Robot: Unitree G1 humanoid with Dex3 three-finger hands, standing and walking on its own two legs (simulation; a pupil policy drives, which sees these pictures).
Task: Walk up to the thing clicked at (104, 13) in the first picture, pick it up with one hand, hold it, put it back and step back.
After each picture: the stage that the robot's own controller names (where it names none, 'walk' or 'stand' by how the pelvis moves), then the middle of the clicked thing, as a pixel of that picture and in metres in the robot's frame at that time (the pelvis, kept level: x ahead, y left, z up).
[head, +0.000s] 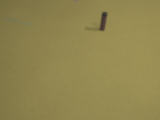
stand; (103, 21) +1.71 -0.28 -0.65
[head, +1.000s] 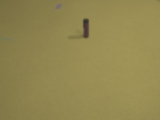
walk; (86, 28) +1.59 +0.07 -0.63
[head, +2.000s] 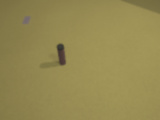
walk; (61, 55) +1.05 +0.26 -0.64
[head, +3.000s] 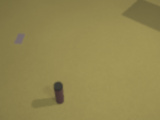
walk; (59, 93) +0.63 +0.18 -0.63
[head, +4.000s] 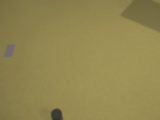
stand; (58, 119) +0.39 +0.16 -0.63
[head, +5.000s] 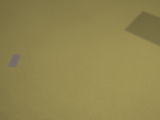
stand; out of the picture +0.36 +0.17 -0.65
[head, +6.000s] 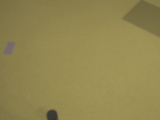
stand; out of the picture +0.38 +0.17 -0.64
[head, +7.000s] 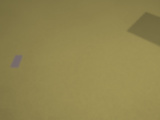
stand; out of the picture +0.35 +0.17 -0.66
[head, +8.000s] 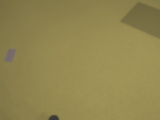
stand; out of the picture +0.37 +0.18 -0.65
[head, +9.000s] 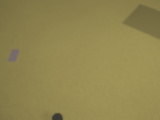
stand; out of the picture +0.40 +0.16 -0.64
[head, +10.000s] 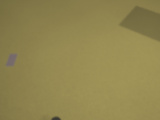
stand; out of the picture +0.39 +0.17 -0.66
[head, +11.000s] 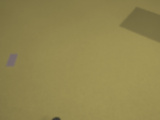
stand; out of the picture +0.39 +0.17 -0.66
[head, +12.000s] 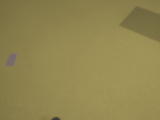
stand; out of the picture +0.39 +0.17 -0.66
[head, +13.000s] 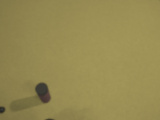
go down; (43, 93) +0.42 +0.18 -0.53
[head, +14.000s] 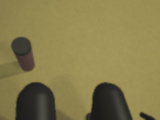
go down; (25, 56) +0.46 +0.23 -0.26
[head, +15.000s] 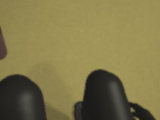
close in; out of the picture +0.45 +0.25 -0.19
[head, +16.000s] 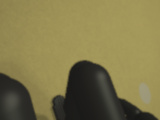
close; out of the picture +0.44 +0.28 -0.16
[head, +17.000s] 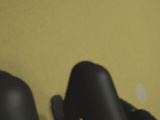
lift; out of the picture +0.41 +0.28 -0.16
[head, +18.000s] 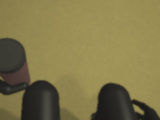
lift; (14, 71) +0.32 +0.22 -0.02
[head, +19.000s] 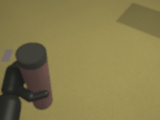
hold; (38, 81) +0.31 +0.14 +0.09
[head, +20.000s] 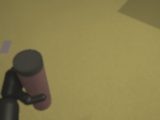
hold; (36, 85) +0.31 +0.15 +0.05
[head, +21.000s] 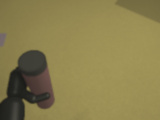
crouch; (40, 84) +0.32 +0.14 +0.02
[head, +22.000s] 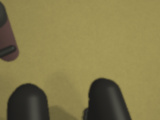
lower; (1, 37) +0.46 +0.21 -0.04
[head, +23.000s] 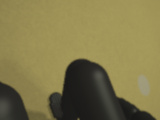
lower; out of the picture +0.43 +0.30 -0.16
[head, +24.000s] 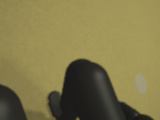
lower; out of the picture +0.44 +0.30 -0.16
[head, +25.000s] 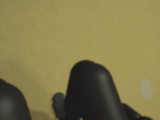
lower; out of the picture +0.44 +0.29 -0.15
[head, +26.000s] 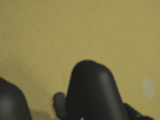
lower; out of the picture +0.42 +0.30 -0.16
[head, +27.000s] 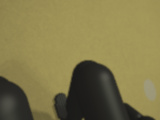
open; out of the picture +0.42 +0.27 -0.16
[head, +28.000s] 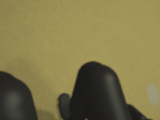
stand; out of the picture +0.42 +0.27 -0.17
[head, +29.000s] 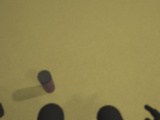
walk; (47, 82) +0.43 +0.19 -0.44
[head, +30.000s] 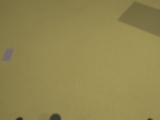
stand; out of the picture +0.40 +0.16 -0.60
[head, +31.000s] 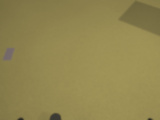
stand; out of the picture +0.39 +0.16 -0.60
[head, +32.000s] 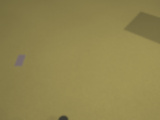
stand; out of the picture +0.43 +0.14 -0.65
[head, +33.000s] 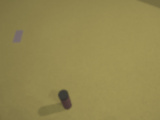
walk; (65, 100) +0.47 +0.18 -0.63
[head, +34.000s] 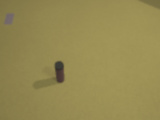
walk; (59, 72) +0.70 +0.14 -0.63
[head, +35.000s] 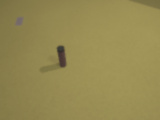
stand; (61, 57) +0.99 +0.24 -0.63
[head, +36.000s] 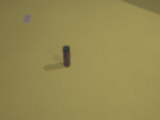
stand; (66, 56) +1.02 +0.16 -0.65
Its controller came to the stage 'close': yes
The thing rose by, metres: 0.69
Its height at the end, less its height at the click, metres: +0.00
